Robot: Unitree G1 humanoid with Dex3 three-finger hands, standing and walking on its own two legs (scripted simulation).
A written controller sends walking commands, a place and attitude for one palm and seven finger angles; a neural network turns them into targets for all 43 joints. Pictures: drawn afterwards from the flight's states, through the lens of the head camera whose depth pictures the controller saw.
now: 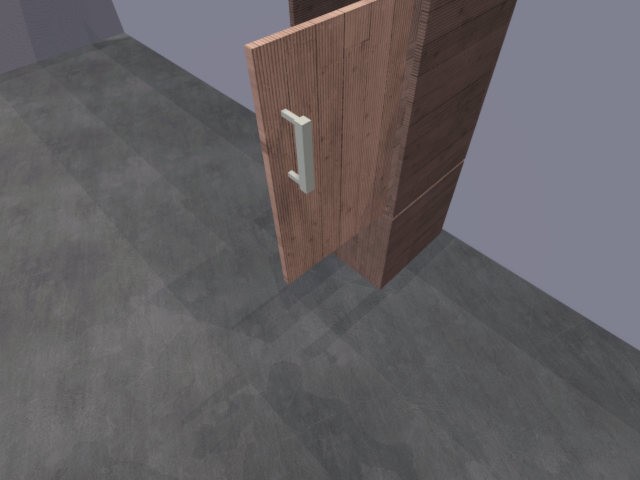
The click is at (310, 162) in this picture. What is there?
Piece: cupboard door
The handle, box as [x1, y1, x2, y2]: [281, 109, 314, 193]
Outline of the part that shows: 284,109 281,111 281,115 294,124 298,162 298,173 297,174 291,170 288,172 288,176 300,185 300,188 307,193 314,188 310,120 304,116 298,117 288,110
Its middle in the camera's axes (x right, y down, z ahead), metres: -0.04 -0.15 +0.68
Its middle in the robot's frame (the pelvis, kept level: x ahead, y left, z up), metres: +0.62 +0.07 +0.05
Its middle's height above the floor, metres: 0.83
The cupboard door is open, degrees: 88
